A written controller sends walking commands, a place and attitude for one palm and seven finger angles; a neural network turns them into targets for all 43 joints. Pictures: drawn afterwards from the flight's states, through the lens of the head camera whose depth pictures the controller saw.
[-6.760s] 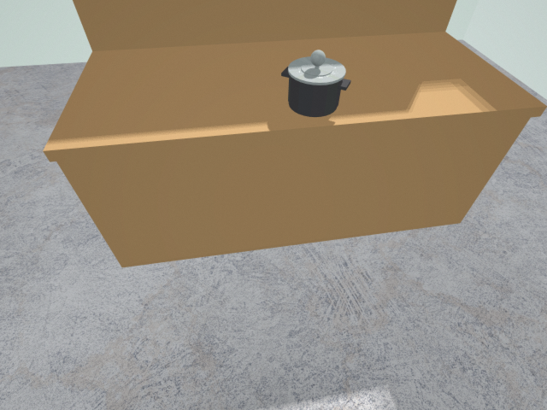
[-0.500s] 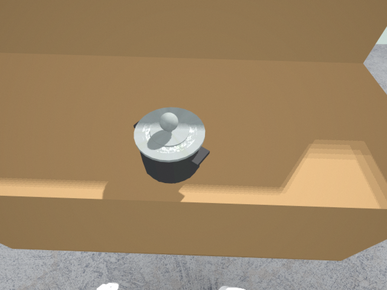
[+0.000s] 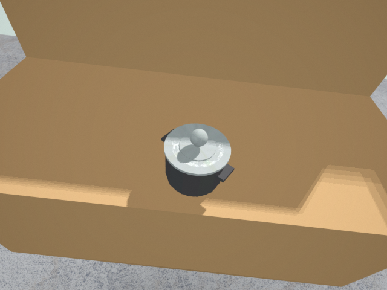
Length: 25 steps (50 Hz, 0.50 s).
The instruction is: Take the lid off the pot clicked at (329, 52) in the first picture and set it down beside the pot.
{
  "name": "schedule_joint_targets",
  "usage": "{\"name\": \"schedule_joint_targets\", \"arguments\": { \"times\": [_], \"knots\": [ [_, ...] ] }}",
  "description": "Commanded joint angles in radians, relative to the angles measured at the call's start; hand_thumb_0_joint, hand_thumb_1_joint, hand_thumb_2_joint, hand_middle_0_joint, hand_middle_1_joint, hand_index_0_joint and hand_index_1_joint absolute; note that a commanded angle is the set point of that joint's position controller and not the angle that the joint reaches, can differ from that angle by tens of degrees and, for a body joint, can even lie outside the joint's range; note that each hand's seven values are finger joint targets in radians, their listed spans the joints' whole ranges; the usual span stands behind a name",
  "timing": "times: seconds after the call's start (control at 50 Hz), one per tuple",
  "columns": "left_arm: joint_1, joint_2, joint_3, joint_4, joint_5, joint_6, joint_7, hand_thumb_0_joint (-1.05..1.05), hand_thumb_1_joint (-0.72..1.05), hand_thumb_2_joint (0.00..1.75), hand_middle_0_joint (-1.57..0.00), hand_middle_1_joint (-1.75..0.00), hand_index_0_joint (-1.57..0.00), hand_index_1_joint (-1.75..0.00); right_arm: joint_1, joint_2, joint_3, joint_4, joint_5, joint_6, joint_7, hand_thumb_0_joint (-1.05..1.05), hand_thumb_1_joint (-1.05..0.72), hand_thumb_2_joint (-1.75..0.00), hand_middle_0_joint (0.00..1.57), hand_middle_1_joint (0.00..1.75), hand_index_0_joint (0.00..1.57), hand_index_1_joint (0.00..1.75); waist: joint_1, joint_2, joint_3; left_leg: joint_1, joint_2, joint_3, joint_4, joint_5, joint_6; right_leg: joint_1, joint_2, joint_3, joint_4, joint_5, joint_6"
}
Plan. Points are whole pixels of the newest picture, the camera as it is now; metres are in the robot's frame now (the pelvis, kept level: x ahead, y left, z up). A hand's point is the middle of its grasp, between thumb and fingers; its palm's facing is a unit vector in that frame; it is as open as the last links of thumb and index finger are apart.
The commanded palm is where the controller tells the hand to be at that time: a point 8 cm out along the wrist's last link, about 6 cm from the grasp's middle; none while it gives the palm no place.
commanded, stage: come to a stop and stand still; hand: left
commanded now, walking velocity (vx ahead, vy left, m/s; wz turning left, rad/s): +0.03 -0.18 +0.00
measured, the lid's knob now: (199, 137) +0.47 +0.03 +0.04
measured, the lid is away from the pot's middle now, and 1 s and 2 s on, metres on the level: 0.00 0.00 0.00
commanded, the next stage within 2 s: look again from close up in 1.70 s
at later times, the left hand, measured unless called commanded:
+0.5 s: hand out of the picture -0.03 +0.09 -0.17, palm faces +0.03 -0.98 -0.18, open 7.3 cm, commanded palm none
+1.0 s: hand out of the picture -0.03 +0.10 -0.18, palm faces +0.07 -0.98 -0.17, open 7.3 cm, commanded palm none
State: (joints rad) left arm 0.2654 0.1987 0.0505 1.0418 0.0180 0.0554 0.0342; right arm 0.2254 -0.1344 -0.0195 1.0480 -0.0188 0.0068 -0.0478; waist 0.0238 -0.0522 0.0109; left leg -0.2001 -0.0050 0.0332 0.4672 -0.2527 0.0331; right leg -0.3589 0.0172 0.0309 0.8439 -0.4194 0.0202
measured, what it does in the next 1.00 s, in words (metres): steps on the spot: right foot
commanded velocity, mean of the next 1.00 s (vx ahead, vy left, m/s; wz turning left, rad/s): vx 0.00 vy -0.01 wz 0.00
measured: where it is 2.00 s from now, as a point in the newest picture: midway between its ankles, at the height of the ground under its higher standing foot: outside the picture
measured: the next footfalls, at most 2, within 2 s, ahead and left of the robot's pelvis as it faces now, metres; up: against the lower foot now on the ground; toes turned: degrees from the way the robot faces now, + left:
right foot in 0.24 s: -0.04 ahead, -0.15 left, +0.00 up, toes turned -2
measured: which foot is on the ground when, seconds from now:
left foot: down 0.00-1.00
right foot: up 0.00-0.22, down 0.24-1.00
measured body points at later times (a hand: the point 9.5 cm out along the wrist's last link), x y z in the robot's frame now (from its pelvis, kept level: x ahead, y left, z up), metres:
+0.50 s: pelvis -0.02 -0.06 +0.00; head -0.03 -0.08 +0.45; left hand -0.03 +0.14 -0.16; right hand -0.06 -0.27 -0.17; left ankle +0.00 +0.10 -0.74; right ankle -0.08 -0.14 -0.74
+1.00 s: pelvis +0.00 -0.06 +0.00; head +0.00 -0.06 +0.45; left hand -0.04 +0.15 -0.17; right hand +0.00 -0.28 -0.17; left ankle +0.00 +0.10 -0.74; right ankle -0.08 -0.14 -0.74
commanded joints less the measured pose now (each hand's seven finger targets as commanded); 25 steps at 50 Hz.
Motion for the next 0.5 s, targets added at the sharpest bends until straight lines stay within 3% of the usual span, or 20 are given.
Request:
{"name": "schedule_joint_targets", "arguments": {
  "times": [0.0, 0.02, 0.08, 0.1, 0.14, 0.16, 0.18, 0.2, 0.22, 0.24, 0.28, 0.32, 0.4, 0.48],
  "knots": [
    [0.067, 0.052, 0.013, -0.007, 0.005, -0.010, -0.008, 0.00, 0.90, 0.90, -0.20, -0.30, -0.20, -0.30, 0.038, -0.164, -0.030, -0.026, -0.006, -0.010, -0.012, 0.00, -0.90, -0.90, 0.20, 0.30, 0.20, 0.30, -0.020, 0.184, 0.028, 0.022, 0.270, -0.215, -0.213, 0.229, 0.105, -0.053, -0.029, 0.010, 0.061, -0.007, 0.024],
    [0.055, 0.048, 0.011, -0.010, 0.006, -0.010, -0.011, 0.00, 0.90, 0.90, -0.20, -0.30, -0.20, -0.30, 0.041, -0.159, -0.032, -0.021, -0.005, -0.011, -0.011, 0.00, -0.90, -0.90, 0.20, 0.30, 0.20, 0.30, -0.028, 0.165, 0.054, 0.016, 0.276, -0.223, -0.215, 0.212, 0.116, -0.056, -0.036, 0.001, 0.030, -0.022, 0.023],
    [0.043, 0.035, -0.001, -0.008, 0.005, -0.011, -0.015, 0.00, 0.90, 0.90, -0.20, -0.30, -0.20, -0.30, 0.081, -0.181, -0.044, 0.001, -0.008, -0.002, -0.006, 0.00, -0.90, -0.90, 0.20, 0.30, 0.20, 0.30, -0.053, 0.208, 0.029, 0.048, 0.259, -0.242, -0.223, 0.111, 0.107, -0.006, -0.041, -0.029, -0.112, -0.050, 0.015],
    [0.053, 0.027, -0.005, -0.002, 0.003, -0.013, -0.015, 0.00, 0.90, 0.90, -0.20, -0.30, -0.20, -0.30, 0.085, -0.185, -0.046, 0.007, -0.008, -0.002, -0.005, 0.00, -0.90, -0.90, 0.20, 0.30, 0.20, 0.30, -0.053, 0.234, 0.011, 0.059, 0.258, -0.248, -0.219, 0.097, 0.106, 0.016, -0.041, -0.034, -0.169, -0.048, 0.011],
    [0.081, 0.024, -0.011, 0.018, 0.000, -0.022, -0.013, 0.00, 0.90, 0.90, -0.20, -0.30, -0.20, -0.30, 0.096, -0.180, -0.045, 0.020, -0.005, -0.004, 0.000, 0.00, -0.90, -0.90, 0.20, 0.30, 0.20, 0.30, -0.045, 0.210, -0.004, 0.040, 0.234, -0.238, -0.194, 0.092, 0.091, 0.103, -0.036, -0.046, -0.321, 0.030, -0.001],
    [0.118, 0.021, -0.014, 0.038, -0.001, -0.029, -0.011, 0.00, 0.90, 0.90, -0.20, -0.30, -0.20, -0.30, 0.092, -0.176, -0.044, 0.026, 0.001, -0.004, 0.001, 0.00, -0.90, -0.90, 0.20, 0.30, 0.20, 0.30, -0.027, 0.188, -0.019, 0.021, 0.211, -0.213, -0.159, 0.077, 0.069, 0.175, -0.034, -0.058, -0.442, 0.138, -0.002],
    [0.138, 0.030, -0.017, 0.055, -0.002, -0.038, -0.005, 0.00, 0.90, 0.90, -0.20, -0.30, -0.20, -0.30, 0.099, -0.153, -0.040, 0.031, 0.008, -0.004, 0.003, 0.00, -0.90, -0.90, 0.20, 0.30, 0.20, 0.30, -0.030, 0.144, -0.027, -0.005, 0.171, -0.180, -0.124, 0.076, 0.036, 0.241, -0.052, -0.037, -0.520, 0.223, -0.010],
    [0.143, 0.051, -0.020, 0.067, -0.003, -0.047, 0.001, 0.00, 0.90, 0.90, -0.20, -0.30, -0.20, -0.30, 0.097, -0.124, -0.033, 0.037, 0.014, -0.006, 0.006, 0.00, -0.90, -0.90, 0.20, 0.30, 0.20, 0.30, -0.030, 0.093, -0.031, -0.029, 0.132, -0.130, -0.072, 0.094, 0.002, 0.269, -0.100, 0.022, -0.526, 0.274, -0.029],
    [0.128, 0.073, -0.024, 0.066, -0.007, -0.054, 0.002, 0.00, 0.90, 0.90, -0.20, -0.30, -0.20, -0.30, 0.097, -0.093, -0.023, 0.039, 0.019, -0.008, 0.010, 0.00, -0.90, -0.90, 0.20, 0.30, 0.20, 0.30, -0.034, 0.043, -0.012, -0.045, 0.099, -0.090, -0.051, 0.073, -0.018, 0.252, -0.145, 0.057, -0.546, 0.296, -0.049],
    [0.124, 0.081, -0.030, 0.069, -0.008, -0.057, 0.003, 0.00, 0.90, 0.90, -0.20, -0.30, -0.20, -0.30, 0.096, -0.077, -0.017, 0.040, 0.017, -0.008, 0.014, 0.00, -0.90, -0.90, 0.20, 0.30, 0.20, 0.30, -0.039, 0.042, -0.002, -0.008, 0.076, -0.070, -0.046, 0.059, -0.027, 0.196, -0.173, 0.064, -0.550, 0.288, -0.061],
    [0.107, 0.060, -0.034, 0.085, -0.007, -0.073, 0.006, 0.00, 0.90, 0.90, -0.20, -0.30, -0.20, -0.30, 0.094, -0.072, -0.010, 0.058, 0.009, -0.007, 0.014, 0.00, -0.90, -0.90, 0.20, 0.30, 0.20, 0.30, -0.047, -0.072, 0.004, 0.040, 0.082, -0.055, -0.032, 0.154, -0.030, 0.173, -0.142, 0.046, -0.531, 0.430, -0.056],
    [0.103, 0.056, -0.040, 0.087, -0.012, -0.075, 0.009, 0.00, 0.90, 0.90, -0.20, -0.30, -0.20, -0.30, 0.108, -0.076, -0.008, 0.078, 0.012, -0.005, 0.015, 0.00, -0.90, -0.90, 0.20, 0.30, 0.20, 0.30, -0.041, -0.085, 0.043, 0.032, 0.088, -0.052, -0.046, 0.158, -0.031, 0.177, -0.138, 0.021, -0.542, 0.454, -0.049],
    [0.116, 0.038, -0.043, 0.095, -0.013, -0.073, 0.015, 0.00, 0.90, 0.90, -0.20, -0.30, -0.20, -0.30, 0.129, -0.063, -0.001, 0.106, 0.010, 0.003, 0.014, 0.00, -0.90, -0.90, 0.20, 0.30, 0.20, 0.30, -0.040, 0.000, 0.125, 0.030, 0.084, -0.053, -0.059, 0.126, -0.038, 0.118, -0.129, 0.036, -0.575, 0.314, -0.051],
    [0.132, 0.034, -0.040, 0.099, -0.013, -0.073, 0.016, 0.00, 0.90, 0.90, -0.20, -0.30, -0.20, -0.30, 0.139, -0.048, 0.001, 0.114, 0.007, 0.008, 0.014, 0.00, -0.90, -0.90, 0.20, 0.30, 0.20, 0.30, -0.034, 0.019, 0.157, 0.017, 0.078, -0.045, -0.036, 0.108, -0.042, 0.092, -0.134, 0.054, -0.608, 0.245, -0.056]
  ]
}}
